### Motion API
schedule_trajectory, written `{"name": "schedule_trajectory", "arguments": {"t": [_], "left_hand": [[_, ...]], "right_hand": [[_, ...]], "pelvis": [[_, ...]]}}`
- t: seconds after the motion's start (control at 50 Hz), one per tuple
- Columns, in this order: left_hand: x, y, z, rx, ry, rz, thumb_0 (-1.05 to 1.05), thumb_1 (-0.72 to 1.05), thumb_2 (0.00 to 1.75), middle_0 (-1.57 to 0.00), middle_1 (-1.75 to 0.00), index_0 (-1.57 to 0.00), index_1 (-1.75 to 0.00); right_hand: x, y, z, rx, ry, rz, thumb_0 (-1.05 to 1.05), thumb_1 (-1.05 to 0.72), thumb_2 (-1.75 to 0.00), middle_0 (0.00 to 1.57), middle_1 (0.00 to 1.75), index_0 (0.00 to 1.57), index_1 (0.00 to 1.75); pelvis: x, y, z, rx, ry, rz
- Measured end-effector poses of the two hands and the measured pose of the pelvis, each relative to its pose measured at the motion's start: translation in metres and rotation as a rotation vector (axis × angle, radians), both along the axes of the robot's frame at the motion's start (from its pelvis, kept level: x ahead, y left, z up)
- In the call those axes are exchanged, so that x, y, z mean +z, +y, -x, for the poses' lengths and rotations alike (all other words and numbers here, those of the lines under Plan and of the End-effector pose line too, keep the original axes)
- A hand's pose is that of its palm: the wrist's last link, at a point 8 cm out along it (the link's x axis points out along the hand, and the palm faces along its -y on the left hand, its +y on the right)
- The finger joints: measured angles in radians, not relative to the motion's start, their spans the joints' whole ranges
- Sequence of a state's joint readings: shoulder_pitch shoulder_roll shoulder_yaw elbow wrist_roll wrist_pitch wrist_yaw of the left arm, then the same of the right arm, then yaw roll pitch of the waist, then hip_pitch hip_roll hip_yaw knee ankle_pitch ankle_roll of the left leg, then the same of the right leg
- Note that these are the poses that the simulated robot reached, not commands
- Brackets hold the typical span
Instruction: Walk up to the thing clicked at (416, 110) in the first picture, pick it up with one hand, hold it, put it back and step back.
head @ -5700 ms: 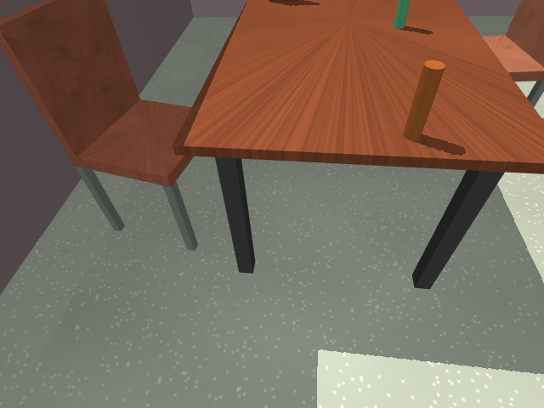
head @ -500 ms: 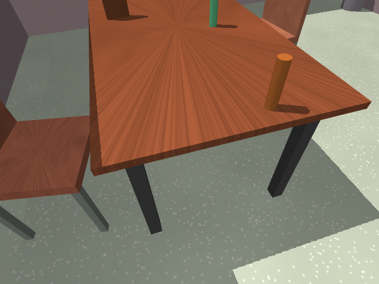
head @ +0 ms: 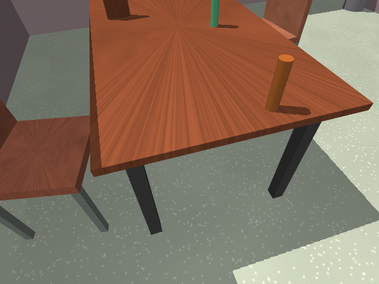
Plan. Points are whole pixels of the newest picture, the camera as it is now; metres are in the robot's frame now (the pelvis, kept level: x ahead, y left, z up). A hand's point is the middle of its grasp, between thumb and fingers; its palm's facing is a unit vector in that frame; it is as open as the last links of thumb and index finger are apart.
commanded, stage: stand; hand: right
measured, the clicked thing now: (278, 85) +0.68 -0.24 +0.05
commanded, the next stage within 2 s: walk up in 0.64 s
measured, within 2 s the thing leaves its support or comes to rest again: neither
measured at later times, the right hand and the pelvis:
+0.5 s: hand out of the picture +0.07 -0.25 -0.16, palm faces -0.02 +0.94 -0.34, open 7.4 cm; pelvis +0.00 +0.00 +0.00, yaw +0 degrees
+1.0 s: hand out of the picture +0.08 -0.41 -0.17, palm faces -0.07 +0.86 -0.50, open 7.4 cm; pelvis +0.05 -0.09 -0.03, yaw +4 degrees
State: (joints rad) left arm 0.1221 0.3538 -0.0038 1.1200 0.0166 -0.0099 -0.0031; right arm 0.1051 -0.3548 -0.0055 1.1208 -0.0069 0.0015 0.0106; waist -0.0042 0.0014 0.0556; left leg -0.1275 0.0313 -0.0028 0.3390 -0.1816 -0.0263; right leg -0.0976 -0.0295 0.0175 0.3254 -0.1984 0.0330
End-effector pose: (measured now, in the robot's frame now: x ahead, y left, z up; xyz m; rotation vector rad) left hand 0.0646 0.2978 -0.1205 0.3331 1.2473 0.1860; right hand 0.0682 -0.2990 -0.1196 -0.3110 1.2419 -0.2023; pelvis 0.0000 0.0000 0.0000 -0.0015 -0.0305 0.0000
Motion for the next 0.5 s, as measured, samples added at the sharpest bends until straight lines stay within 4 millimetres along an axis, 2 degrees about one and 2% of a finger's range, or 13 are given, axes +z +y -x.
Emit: {"name": "schedule_trajectory", "arguments": {"t": [0.22, 0.5], "left_hand": [[-0.0001, -0.0003, -0.0029, 0.000, -0.012, 0.004, 0.01, 0.91, 0.90, -0.21, -0.30, -0.20, -0.30], [-0.0009, 0.0010, 0.0025, 0.005, 0.002, 0.005, 0.01, 0.91, 0.90, -0.21, -0.30, -0.20, -0.30]], "right_hand": [[0.0013, 0.0000, -0.0002, 0.003, -0.004, 0.004, 0.01, -0.91, -0.90, 0.20, 0.30, 0.20, 0.30], [0.0006, 0.0012, 0.0036, 0.001, 0.007, 0.003, 0.01, -0.91, -0.90, 0.20, 0.30, 0.20, 0.30]], "pelvis": [[0.0001, 0.0003, 0.0002, 0.003, -0.001, 0.000], [0.0001, 0.0014, 0.0009, 0.004, 0.000, 0.001]]}}
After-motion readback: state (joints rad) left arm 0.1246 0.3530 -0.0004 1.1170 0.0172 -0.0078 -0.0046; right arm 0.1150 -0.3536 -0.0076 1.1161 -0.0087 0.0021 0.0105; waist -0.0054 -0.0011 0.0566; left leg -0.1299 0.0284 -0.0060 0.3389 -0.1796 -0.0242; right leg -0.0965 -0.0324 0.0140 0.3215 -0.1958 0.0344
